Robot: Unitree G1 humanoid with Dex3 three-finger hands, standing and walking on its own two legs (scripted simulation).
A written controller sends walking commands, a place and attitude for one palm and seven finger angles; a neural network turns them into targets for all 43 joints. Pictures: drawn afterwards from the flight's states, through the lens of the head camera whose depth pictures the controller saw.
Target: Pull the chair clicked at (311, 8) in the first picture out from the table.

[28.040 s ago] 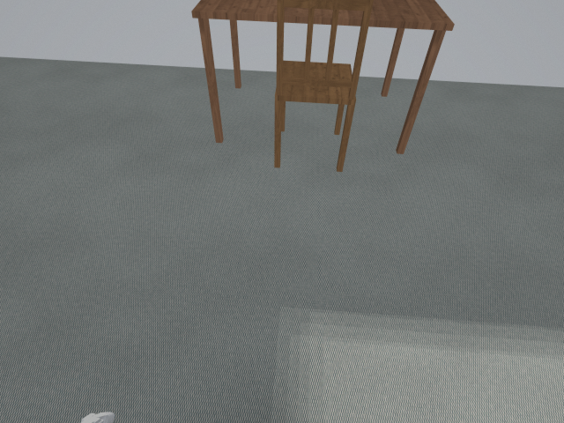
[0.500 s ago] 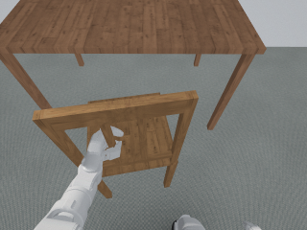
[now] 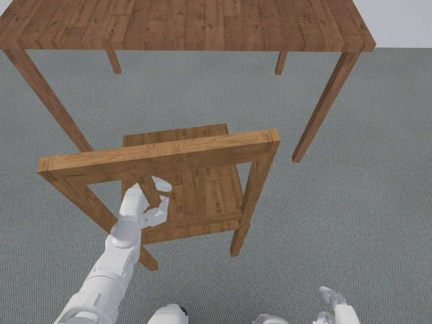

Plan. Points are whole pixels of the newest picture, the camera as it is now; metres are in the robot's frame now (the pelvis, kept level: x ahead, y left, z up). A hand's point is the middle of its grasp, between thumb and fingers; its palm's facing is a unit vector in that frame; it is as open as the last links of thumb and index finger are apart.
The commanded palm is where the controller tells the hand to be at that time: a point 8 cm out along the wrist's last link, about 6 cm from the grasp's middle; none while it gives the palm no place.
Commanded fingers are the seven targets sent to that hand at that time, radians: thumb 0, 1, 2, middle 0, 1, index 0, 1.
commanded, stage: step backward, pulling the chair out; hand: left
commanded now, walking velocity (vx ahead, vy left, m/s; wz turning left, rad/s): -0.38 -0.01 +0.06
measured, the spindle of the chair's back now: (156, 203) +0.35 +0.16 -0.09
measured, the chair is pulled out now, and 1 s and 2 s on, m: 0.32 0.63 0.77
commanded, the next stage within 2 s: stop walking, hand still on the chair in 0.92 s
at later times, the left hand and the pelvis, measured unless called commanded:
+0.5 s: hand (150, 283) +0.18 +0.13 -0.06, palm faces +0.00 -0.99 -0.15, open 5.2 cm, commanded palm +0.17 +0.18 -0.06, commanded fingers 0.00 0.90 0.90 -0.50 -1.45 -0.50 -1.45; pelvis -0.15 +0.01 +0.01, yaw +1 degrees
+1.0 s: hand out of the picture +0.01 +0.12 -0.06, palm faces +0.02 -0.99 -0.16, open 5.4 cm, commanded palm +0.00 +0.17 -0.06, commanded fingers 0.00 0.90 0.90 -0.50 -1.45 -0.50 -1.45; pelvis -0.32 -0.01 -0.01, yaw +3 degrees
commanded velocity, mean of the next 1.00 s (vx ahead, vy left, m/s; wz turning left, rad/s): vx -0.36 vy -0.01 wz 0.07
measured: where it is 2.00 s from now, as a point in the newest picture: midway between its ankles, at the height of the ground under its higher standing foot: outside the picture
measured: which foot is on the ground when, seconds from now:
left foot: down 0.00-0.06, up 0.08-0.32, down 0.34-0.70, up 0.72-0.94, down 0.96-1.00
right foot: up 0.00-0.02, down 0.04-0.38, up 0.40-0.64, down 0.66-0.98, up 1.00-1.00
